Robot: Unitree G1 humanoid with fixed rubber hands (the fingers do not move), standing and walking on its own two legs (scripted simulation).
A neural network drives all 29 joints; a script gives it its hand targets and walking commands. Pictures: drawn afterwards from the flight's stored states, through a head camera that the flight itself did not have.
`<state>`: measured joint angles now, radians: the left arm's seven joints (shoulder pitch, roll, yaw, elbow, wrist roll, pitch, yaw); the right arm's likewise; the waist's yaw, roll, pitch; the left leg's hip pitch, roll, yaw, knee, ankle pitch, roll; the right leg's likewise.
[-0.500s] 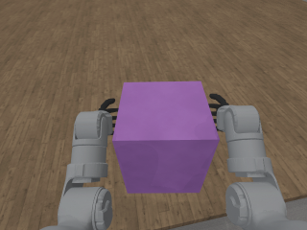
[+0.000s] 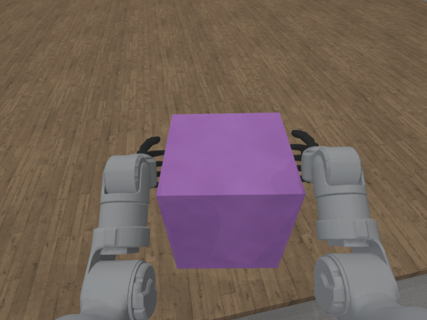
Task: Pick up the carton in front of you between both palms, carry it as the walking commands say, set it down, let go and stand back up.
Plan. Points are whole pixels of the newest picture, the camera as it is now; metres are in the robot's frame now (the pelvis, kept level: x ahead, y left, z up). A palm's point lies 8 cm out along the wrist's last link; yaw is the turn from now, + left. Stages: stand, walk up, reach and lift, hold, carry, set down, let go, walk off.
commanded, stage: carry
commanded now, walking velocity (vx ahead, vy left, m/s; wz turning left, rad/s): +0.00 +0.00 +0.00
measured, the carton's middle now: (226, 193) +0.35 +0.00 +0.06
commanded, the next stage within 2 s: none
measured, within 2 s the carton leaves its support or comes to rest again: neither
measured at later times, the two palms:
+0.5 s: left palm (115, 113) +0.45 +0.22 +0.18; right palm (267, 98) +0.47 -0.08 +0.20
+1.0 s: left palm (139, 62) +0.72 +0.23 +0.16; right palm (245, 51) +0.76 -0.07 +0.17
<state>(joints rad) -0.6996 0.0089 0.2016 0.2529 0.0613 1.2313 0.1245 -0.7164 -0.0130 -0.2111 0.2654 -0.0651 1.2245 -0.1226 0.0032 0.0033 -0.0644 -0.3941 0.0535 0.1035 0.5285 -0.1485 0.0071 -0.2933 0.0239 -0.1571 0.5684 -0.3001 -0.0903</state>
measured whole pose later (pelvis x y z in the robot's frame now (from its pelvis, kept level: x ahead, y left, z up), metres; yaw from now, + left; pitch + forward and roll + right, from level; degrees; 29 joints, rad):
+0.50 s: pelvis +0.09 +0.05 -0.01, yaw +1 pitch +5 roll +1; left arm -0.88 0.06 0.23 0.22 0.01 1.36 0.16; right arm -0.92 -0.05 -0.27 0.27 -0.05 1.33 -0.13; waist 0.02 -0.04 -0.13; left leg -0.40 -0.01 0.14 0.57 -0.23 0.08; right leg -0.28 -0.07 -0.14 0.71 -0.45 -0.02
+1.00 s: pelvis +0.36 +0.04 +0.02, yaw +4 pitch +3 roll -2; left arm -0.87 -0.01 0.23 0.10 0.07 1.30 0.17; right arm -0.85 -0.04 -0.32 0.08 -0.04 1.31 -0.13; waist 0.07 0.03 0.07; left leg -0.32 -0.01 -0.06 1.27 -0.35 0.04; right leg -0.72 0.03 -0.19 0.89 -0.22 -0.13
